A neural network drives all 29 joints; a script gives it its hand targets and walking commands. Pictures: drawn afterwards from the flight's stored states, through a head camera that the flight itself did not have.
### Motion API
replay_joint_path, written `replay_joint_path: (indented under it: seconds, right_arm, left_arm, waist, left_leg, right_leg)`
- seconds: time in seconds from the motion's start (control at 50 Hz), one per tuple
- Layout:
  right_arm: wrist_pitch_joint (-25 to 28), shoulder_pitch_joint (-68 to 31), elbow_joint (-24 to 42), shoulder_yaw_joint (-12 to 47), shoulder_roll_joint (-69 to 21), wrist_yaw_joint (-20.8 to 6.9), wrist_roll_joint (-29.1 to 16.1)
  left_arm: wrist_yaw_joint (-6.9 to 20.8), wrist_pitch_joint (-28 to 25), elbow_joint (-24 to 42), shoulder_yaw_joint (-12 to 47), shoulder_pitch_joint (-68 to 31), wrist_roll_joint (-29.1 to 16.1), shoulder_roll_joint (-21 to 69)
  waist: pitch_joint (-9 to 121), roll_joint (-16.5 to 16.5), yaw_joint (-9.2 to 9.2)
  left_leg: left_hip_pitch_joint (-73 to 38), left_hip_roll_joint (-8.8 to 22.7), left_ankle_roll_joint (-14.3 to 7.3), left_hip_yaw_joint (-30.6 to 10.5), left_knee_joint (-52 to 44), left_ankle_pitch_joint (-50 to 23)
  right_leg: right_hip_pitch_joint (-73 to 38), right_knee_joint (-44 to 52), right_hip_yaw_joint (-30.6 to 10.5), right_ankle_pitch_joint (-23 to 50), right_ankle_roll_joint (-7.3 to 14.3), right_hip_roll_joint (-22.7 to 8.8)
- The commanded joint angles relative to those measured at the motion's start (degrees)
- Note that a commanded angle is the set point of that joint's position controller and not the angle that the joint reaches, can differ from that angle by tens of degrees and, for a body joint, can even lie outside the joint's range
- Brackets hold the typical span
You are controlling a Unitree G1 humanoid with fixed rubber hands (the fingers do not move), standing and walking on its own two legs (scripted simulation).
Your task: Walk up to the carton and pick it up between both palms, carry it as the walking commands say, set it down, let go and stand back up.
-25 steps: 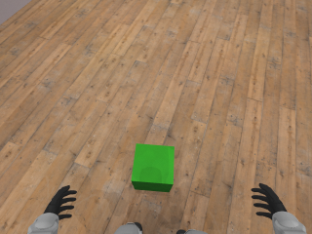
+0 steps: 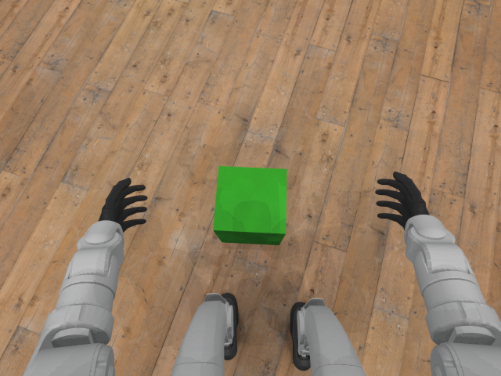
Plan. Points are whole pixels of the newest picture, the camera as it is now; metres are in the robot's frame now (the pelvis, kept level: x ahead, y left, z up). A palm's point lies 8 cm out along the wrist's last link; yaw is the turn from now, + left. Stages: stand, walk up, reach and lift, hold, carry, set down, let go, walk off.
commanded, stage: reach and lift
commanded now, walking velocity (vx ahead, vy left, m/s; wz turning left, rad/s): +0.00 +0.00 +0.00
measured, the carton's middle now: (251, 209) +0.49 +0.04 -0.58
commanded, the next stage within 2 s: none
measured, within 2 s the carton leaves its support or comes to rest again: neither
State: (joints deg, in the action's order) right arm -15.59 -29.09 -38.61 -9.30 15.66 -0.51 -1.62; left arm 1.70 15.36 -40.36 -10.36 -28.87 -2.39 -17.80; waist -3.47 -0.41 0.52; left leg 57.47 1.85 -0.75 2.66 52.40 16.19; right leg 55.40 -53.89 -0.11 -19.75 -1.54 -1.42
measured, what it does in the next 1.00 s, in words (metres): lowers itself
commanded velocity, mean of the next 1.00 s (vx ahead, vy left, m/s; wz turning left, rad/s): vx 0.00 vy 0.00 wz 0.00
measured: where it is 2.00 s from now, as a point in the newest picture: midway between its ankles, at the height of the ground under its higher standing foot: (264, 342)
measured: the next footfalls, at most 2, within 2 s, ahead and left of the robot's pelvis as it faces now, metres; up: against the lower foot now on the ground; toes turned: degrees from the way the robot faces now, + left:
none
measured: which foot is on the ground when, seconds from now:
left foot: down 0.00-1.00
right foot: down 0.00-1.00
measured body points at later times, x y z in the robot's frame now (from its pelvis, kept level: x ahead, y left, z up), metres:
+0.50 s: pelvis +0.00 +0.01 -0.04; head +0.29 +0.03 +0.30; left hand +0.50 +0.23 -0.15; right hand +0.50 -0.18 -0.14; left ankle +0.08 +0.11 -0.67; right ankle +0.05 -0.13 -0.67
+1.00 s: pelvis -0.02 +0.00 -0.12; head +0.30 +0.01 +0.19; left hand +0.52 +0.22 -0.24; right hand +0.52 -0.18 -0.24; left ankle +0.08 +0.11 -0.67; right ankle +0.05 -0.14 -0.67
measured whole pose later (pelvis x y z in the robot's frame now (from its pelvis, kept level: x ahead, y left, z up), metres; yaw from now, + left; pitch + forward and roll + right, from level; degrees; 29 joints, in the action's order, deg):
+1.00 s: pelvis -0.02 +0.00 -0.12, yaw -1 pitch +52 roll -3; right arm -8.5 -66.9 -49.8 -20.7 10.7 4.4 3.5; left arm 2.6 6.2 -58.0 -22.0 -70.1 2.6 -18.4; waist 7.2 0.2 0.5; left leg 108.1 2.2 -0.7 0.1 74.7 18.6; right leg 105.0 -75.9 0.5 -22.9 -1.4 -0.3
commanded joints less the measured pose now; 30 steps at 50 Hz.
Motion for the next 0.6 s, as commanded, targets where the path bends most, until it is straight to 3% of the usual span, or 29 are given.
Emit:
replay_joint_path:
  seconds: [0.0, 0.04, 0.08, 0.1, 0.12, 0.2, 0.24, 0.3, 0.34, 0.36, 0.38, 0.44, 0.46, 0.54, 0.56, 0.58]
  right_arm:
    - [-0.8, -18.0, 3.1, -4.7, 7.8, 1.6, 1.5]
    - [-1.0, -21.3, 1.4, -5.3, 6.3, 2.0, 1.4]
    - [-0.4, -23.9, 2.0, -5.1, 4.8, 2.7, 0.8]
    - [-0.2, -24.8, 1.5, -5.3, 4.0, 3.1, 0.8]
    - [0.4, -24.9, 0.4, -5.7, 3.9, 3.7, 1.5]
    - [2.3, -28.7, -2.4, -4.4, 0.3, 4.8, -1.5]
    - [4.1, -32.8, -0.6, -5.7, 2.0, 4.8, -1.7]
    - [6.9, -33.3, -1.9, -7.6, 3.6, 5.1, 0.0]
    - [7.9, -33.5, -2.4, -7.6, 2.9, 4.7, -1.3]
    - [8.5, -33.6, -2.7, -7.8, 3.3, 4.5, -0.9]
    - [9.0, -34.7, -3.1, -8.8, 4.7, 4.4, -0.2]
    - [9.7, -36.6, -5.6, -10.5, 5.3, 3.7, 1.9]
    - [10.0, -38.4, -5.0, -10.2, 3.4, 3.1, 1.3]
    - [10.8, -41.4, -3.5, -11.0, 2.9, 1.7, 1.4]
    - [10.9, -41.0, -3.7, -12.1, 4.6, 1.5, 2.6]
    - [10.8, -39.9, -5.0, -11.0, 2.1, 1.3, 2.4]
  left_arm:
    - [0.5, 0.7, 2.2, -2.8, -18.9, 1.0, -9.6]
    - [0.9, 0.9, -0.5, -2.4, -22.3, 0.5, -8.3]
    - [1.4, -0.5, -1.0, -4.1, -25.8, 0.3, -9.7]
    - [1.4, -1.0, -1.3, -4.4, -27.8, 0.7, -9.8]
    - [1.6, -1.7, -2.6, -4.8, -27.5, 0.2, -10.6]
    - [2.2, -4.9, -5.7, -5.6, -33.8, 1.3, -12.4]
    - [1.9, -6.1, -6.1, -4.4, -36.7, 0.8, -10.5]
    - [0.9, -7.8, -8.5, -5.0, -36.8, 1.1, -8.2]
    - [0.3, -8.5, -8.0, -4.4, -38.3, 0.6, -6.4]
    - [0.2, -8.9, -6.7, -4.3, -40.4, 0.2, -6.4]
    - [-0.1, -8.8, -8.0, -4.4, -40.5, 0.6, -5.8]
    - [-0.6, -8.8, -7.8, -5.3, -42.9, 1.1, -4.4]
    - [-0.6, -9.4, -5.1, -5.0, -46.0, 2.0, -3.7]
    - [-1.6, -9.6, -3.7, -6.8, -47.2, 3.8, -3.0]
    - [-1.9, -9.0, -3.9, -6.2, -47.6, 3.4, -1.4]
    - [-1.7, -9.1, -4.7, -6.9, -48.0, 4.0, -0.8]
  waist:
    - [30.4, 0.1, -0.98]
    - [30.7, 0.9, -1.86]
    - [34.1, -1.1, -1.23]
    - [35.4, -0.2, -0.99]
    - [39.1, -1.8, -1.46]
    - [43.3, 1.9, 1.09]
    - [47.1, 3.9, -0.07]
    - [53.6, 3.1, -0.67]
    - [55.8, 4.8, -0.53]
    - [57.7, 4.5, -1.56]
    - [59.7, 5.5, -1.09]
    - [60.8, 4.8, -2.43]
    - [59.1, 7.1, -2.14]
    - [66.4, 7.6, -0.49]
    - [68.2, 7.0, -1.97]
    - [65.1, 7.2, -1.71]
  left_leg:
    - [-16.1, -3.3, 1.8, -0.6, -4.1, 4.2]
    - [-15.4, -3.6, 2.0, -0.7, -3.8, 3.6]
    - [-11.0, -3.9, 1.5, -0.2, -1.9, 1.7]
    - [-10.9, -4.2, 1.5, -0.5, -1.8, 1.6]
    - [-10.5, -4.3, 1.5, -0.1, -0.8, -0.1]
    - [-7.0, -4.9, 1.1, -0.8, 0.9, -4.7]
    - [-7.9, -4.8, 1.5, -1.6, 1.4, -8.7]
    - [-12.4, -4.7, 1.8, -3.6, 4.2, -19.2]
    - [-15.6, -4.6, 2.1, -4.0, 5.0, -23.7]
    - [-17.2, -4.3, 2.2, -4.8, 5.3, -25.9]
    - [-18.5, -4.2, 2.6, -4.8, 5.6, -28.8]
    - [-20.8, -3.8, 2.8, -6.0, 5.9, -31.7]
    - [-20.0, -3.5, 2.7, -6.3, 5.3, -31.6]
    - [-25.8, -3.2, 2.8, -7.0, 6.5, -36.0]
    - [-28.0, -2.9, 2.8, -7.7, 7.1, -38.2]
    - [-24.3, -2.8, 2.7, -7.0, 6.8, -36.8]
  right_leg:
    - [-6.4, 6.2, 1.4, -4.2, -1.2, 3.0]
    - [-4.8, 6.2, 1.9, -3.3, -1.2, 3.5]
    - [-6.9, 5.4, 0.9, -0.3, -1.6, 3.6]
    - [-6.4, 4.9, 1.0, 0.0, -1.5, 3.6]
    - [-8.1, 4.2, 1.2, 2.1, -2.0, 3.9]
    - [-4.1, 2.5, 0.6, 6.8, -2.0, 3.7]
    - [-1.0, 1.3, 1.6, 9.5, -1.5, 4.5]
    - [5.5, -0.3, 2.2, 14.8, -1.5, 5.4]
    - [10.9, -0.8, 2.3, 15.6, -1.1, 5.8]
    - [12.8, -1.5, 3.0, 15.9, -1.0, 6.3]
    - [13.6, -1.2, 3.0, 17.8, -0.9, 6.5]
    - [18.6, -1.0, 3.4, 17.1, -1.0, 6.6]
    - [21.6, -0.6, 2.9, 16.3, -0.6, 6.6]
    - [25.2, -1.0, 3.7, 16.7, -0.5, 6.7]
    - [26.8, -0.9, 4.2, 17.2, -0.7, 6.7]
    - [27.7, -0.8, 4.0, 17.4, -0.7, 6.5]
